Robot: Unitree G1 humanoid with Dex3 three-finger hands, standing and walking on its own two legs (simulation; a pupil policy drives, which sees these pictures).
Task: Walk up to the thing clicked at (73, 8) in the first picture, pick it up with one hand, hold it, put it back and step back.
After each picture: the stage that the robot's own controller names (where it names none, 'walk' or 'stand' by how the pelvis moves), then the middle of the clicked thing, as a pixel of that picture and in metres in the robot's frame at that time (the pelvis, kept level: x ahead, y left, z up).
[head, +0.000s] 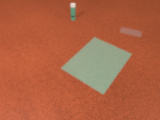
stand; (73, 12) +2.08 +0.10 -0.65
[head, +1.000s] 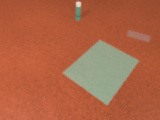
walk; (78, 11) +1.94 +0.16 -0.64
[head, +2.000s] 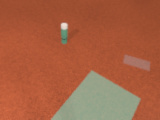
walk; (64, 33) +1.43 +0.18 -0.63
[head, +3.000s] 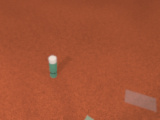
walk; (53, 67) +0.97 +0.21 -0.64
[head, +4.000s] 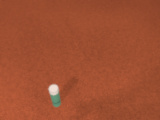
walk; (55, 96) +0.63 +0.19 -0.63
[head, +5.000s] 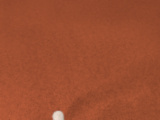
stand; out of the picture +0.45 +0.15 -0.63
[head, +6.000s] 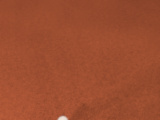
stand; out of the picture +0.44 +0.13 -0.65
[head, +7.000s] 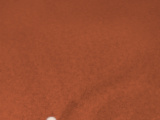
stand; out of the picture +0.41 +0.19 -0.65
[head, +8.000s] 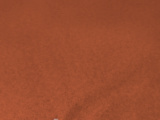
stand; out of the picture +0.41 +0.17 -0.66
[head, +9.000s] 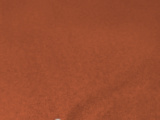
stand; out of the picture +0.41 +0.15 -0.66
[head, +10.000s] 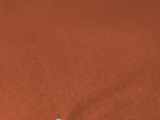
stand; out of the picture +0.41 +0.14 -0.66
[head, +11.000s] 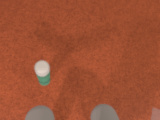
go down; (43, 74) +0.47 +0.14 -0.41
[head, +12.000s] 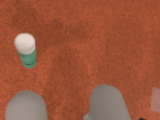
go down; (27, 53) +0.50 +0.18 -0.27
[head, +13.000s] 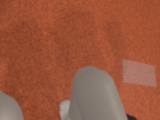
close in; out of the picture +0.49 +0.23 -0.17
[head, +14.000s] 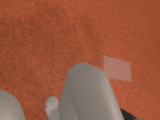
close; out of the picture +0.48 +0.25 -0.17
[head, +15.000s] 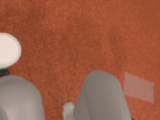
lift; out of the picture +0.38 +0.21 -0.12
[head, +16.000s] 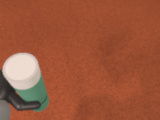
lift; (32, 88) +0.31 +0.15 +0.06
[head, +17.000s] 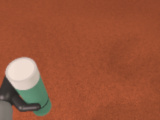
hold; (33, 91) +0.31 +0.15 +0.06
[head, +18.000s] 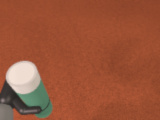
hold; (34, 94) +0.30 +0.15 +0.05
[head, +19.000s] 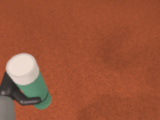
crouch; (33, 86) +0.33 +0.15 +0.02
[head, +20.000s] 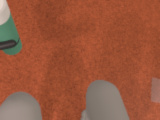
lower; (3, 29) +0.50 +0.17 -0.03
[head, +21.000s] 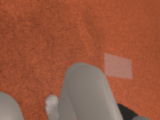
lower; out of the picture +0.45 +0.25 -0.17
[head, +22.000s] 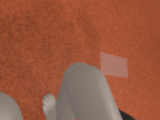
lower; out of the picture +0.45 +0.26 -0.18
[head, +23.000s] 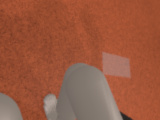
lower; out of the picture +0.47 +0.26 -0.17
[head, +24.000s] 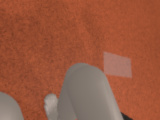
lower; out of the picture +0.46 +0.26 -0.17
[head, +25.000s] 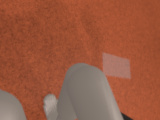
loosen; out of the picture +0.46 +0.23 -0.18
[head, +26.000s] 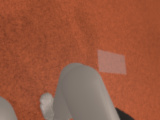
withdraw; out of the picture +0.46 +0.24 -0.19
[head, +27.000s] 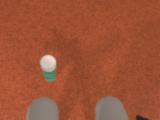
walk; (49, 70) +0.47 +0.14 -0.36
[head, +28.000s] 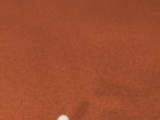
stand; out of the picture +0.41 +0.10 -0.59
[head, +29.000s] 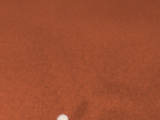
stand; out of the picture +0.42 +0.11 -0.60
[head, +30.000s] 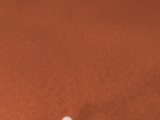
stand; out of the picture +0.42 +0.09 -0.64
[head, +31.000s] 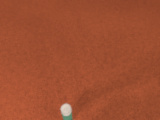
walk; (67, 114) +0.45 +0.11 -0.64
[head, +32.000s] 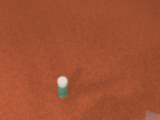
walk; (62, 87) +0.61 +0.10 -0.64
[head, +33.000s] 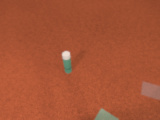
walk; (67, 62) +0.94 +0.18 -0.63
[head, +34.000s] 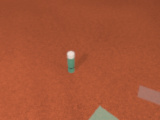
stand; (71, 62) +1.08 +0.11 -0.65
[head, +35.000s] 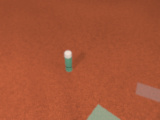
stand; (68, 61) +1.07 +0.13 -0.66
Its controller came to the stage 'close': yes
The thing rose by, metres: 0.69
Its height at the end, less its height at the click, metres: +0.00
